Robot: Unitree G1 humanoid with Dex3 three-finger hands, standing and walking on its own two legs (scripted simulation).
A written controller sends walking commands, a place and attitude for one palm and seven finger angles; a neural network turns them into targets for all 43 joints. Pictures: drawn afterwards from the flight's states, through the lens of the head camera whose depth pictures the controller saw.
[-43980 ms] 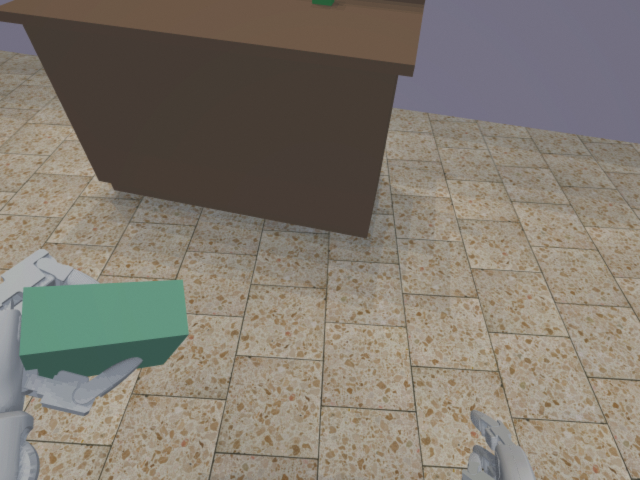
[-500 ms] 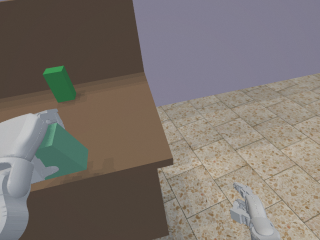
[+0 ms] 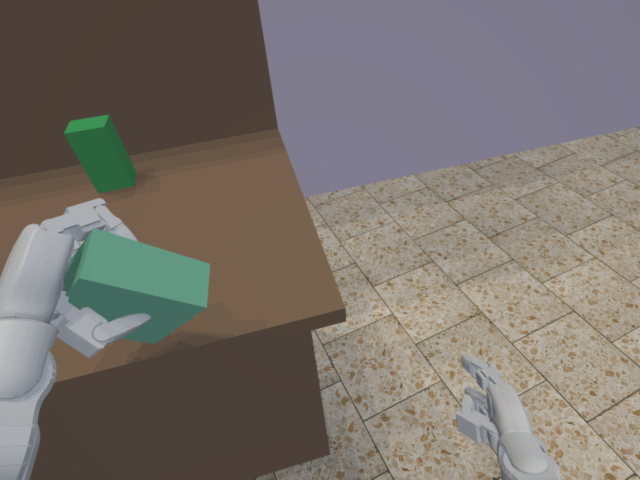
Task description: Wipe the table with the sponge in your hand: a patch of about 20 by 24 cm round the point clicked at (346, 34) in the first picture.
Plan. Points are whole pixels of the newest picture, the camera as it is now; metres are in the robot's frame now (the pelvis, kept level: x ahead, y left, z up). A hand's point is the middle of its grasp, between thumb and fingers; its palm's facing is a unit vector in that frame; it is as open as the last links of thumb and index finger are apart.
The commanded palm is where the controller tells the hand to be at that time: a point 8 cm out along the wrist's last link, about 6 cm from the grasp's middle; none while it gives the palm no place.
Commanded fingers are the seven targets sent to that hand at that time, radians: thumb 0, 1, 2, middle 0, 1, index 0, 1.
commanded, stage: step back with the hand held close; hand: left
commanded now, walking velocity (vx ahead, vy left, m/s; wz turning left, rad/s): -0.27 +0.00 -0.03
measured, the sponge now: (146, 298) +0.24 +0.23 +0.16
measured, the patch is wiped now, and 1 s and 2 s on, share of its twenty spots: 1.00 1.00 1.00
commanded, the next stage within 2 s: stop stepping back and stand still in 0.90 s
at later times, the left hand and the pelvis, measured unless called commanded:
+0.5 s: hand (106, 303) +0.19 +0.22 +0.22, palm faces +0.36 -0.81 -0.46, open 9.6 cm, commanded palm +0.13 +0.28 +0.26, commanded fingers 0.00 0.10 1.30 -1.20 -1.60 -1.20 -1.60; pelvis -0.04 +0.00 -0.01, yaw -2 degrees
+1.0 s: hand out of the picture +0.00 +0.29 +0.25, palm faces +0.54 -0.81 -0.23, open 9.6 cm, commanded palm -0.07 +0.32 +0.26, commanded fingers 0.00 0.10 1.30 -1.20 -1.60 -1.20 -1.60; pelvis -0.21 +0.04 -0.02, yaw +2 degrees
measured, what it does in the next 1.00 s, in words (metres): walks backwards: left foot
